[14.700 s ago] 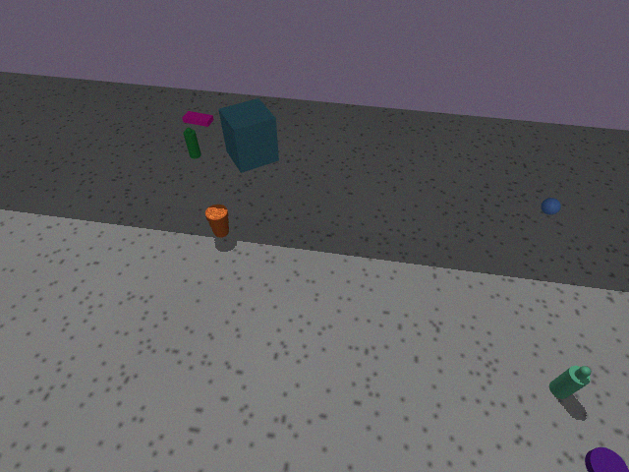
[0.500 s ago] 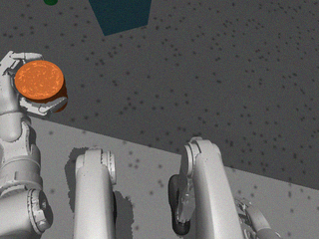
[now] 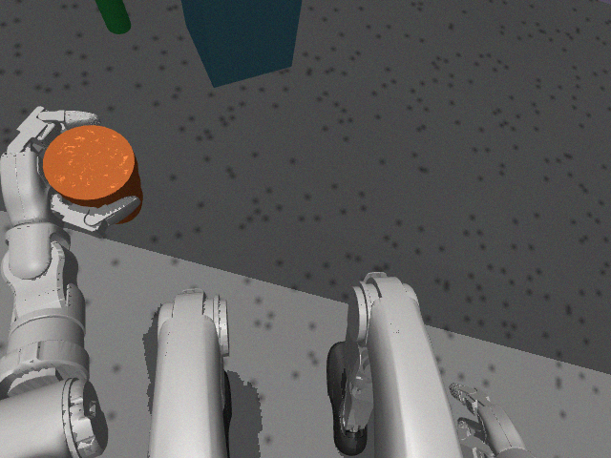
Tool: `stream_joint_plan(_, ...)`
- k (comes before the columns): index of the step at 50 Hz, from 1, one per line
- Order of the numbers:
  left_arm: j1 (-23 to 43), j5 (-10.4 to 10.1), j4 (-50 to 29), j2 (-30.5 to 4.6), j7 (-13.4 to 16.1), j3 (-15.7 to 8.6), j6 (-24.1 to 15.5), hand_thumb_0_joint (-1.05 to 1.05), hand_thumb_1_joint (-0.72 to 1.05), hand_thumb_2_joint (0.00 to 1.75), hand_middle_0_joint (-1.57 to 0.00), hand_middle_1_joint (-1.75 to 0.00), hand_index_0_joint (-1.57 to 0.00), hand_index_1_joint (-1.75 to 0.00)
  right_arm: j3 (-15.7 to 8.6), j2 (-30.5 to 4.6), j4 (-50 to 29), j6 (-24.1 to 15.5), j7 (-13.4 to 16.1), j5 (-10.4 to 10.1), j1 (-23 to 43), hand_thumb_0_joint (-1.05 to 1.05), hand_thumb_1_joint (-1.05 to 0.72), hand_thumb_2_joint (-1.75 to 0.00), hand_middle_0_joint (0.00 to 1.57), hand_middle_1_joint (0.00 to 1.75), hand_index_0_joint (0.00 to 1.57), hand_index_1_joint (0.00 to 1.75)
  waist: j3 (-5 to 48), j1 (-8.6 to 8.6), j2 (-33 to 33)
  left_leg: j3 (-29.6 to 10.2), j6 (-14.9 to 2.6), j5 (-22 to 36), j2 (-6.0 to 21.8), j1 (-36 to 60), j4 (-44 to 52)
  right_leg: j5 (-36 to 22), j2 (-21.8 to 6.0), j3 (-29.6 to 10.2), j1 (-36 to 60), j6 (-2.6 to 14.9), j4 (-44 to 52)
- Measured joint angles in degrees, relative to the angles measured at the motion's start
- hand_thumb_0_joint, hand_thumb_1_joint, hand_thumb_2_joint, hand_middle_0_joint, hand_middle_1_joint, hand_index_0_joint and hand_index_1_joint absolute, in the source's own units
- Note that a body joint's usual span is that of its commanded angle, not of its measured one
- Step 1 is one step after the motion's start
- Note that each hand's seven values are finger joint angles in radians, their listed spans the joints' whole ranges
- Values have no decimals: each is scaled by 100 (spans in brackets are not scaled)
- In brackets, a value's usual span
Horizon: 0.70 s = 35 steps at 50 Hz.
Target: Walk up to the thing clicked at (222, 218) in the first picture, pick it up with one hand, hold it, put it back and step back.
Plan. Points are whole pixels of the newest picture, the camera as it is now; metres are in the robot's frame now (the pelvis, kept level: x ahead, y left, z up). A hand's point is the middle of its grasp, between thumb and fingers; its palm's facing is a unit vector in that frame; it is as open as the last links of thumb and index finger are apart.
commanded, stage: lift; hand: left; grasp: from the side
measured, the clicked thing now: (106, 185) +0.45 +0.23 -0.06
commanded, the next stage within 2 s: hold in 1.82 s
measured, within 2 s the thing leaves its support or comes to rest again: neither
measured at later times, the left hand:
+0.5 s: hand (25, 129) +0.42 +0.22 +0.13, palm faces +0.19 -0.98 -0.05, open 11.5 cm
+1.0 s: hand out of the picture +0.40 +0.20 +0.28, palm faces +0.18 -0.98 -0.03, open 11.5 cm
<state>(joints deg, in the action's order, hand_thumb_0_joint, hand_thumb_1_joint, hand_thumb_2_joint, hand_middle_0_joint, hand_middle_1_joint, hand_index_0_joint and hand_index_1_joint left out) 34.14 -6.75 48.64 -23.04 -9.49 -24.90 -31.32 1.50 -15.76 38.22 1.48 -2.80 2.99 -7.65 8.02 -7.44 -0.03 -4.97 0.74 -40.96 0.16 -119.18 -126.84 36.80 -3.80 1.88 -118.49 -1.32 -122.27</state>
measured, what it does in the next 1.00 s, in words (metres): rises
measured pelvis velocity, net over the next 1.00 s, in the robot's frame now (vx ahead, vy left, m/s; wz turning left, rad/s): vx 0.05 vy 0.00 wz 0.03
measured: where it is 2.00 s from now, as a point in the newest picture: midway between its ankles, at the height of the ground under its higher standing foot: (282, 431)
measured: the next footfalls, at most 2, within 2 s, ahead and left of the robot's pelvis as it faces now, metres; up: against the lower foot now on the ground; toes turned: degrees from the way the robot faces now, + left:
none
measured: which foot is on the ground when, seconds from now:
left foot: down 0.00-1.00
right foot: down 0.00-1.00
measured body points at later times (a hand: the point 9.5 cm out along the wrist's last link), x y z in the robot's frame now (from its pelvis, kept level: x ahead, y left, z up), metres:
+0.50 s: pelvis +0.02 +0.00 +0.12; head +0.19 +0.03 +0.54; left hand +0.40 +0.27 +0.13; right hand +0.18 -0.25 +0.00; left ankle +0.08 +0.12 -0.36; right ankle +0.10 -0.14 -0.36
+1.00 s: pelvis +0.05 +0.00 +0.25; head +0.16 +0.03 +0.69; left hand +0.39 +0.25 +0.28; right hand +0.20 -0.25 +0.15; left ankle +0.08 +0.12 -0.36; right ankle +0.10 -0.14 -0.36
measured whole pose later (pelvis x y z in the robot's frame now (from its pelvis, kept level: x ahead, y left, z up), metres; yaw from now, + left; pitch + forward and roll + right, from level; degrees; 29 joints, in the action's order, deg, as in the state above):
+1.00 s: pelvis +0.05 +0.00 +0.25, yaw +2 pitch +19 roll -3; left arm 9.2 -9.5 20.4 -13.9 -0.5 -10.2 -16.6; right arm -0.1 -13.1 35.8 -3.1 2.1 -1.5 -11.7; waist 7.6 -2.6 -0.5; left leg -2.5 0.7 -33.8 2.5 -62.5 -76.8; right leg 29.9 -2.2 3.2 -62.1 -1.3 -72.7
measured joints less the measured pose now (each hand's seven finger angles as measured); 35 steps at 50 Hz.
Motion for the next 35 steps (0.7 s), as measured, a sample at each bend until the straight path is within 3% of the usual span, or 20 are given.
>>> stream_joint_plan(18, -1190, -259, -2008, 480, 362, 590, 923, -1, -57, 106, -69, -100, -64, -102, -178, 89, -326, -141, 229, -356, 46, 1, -94, -91, 20, 30, 20, 29, 205, 303, -86, 101, -34, 57, 73, 1412, 1437, -35, 19, 33, 1399, -9, 1399)
stream_joint_plan(35, -2346, -296, -3243, 808, 936, 1299, 1598, -1, -57, 106, -69, -100, -64, -102, -161, 277, -358, -326, 489, -515, -88, 1, -93, -90, 21, 30, 20, 29, 170, 469, -100, 174, -23, 339, 179, 3839, 3455, -318, 102, 108, 3820, -7, 3410)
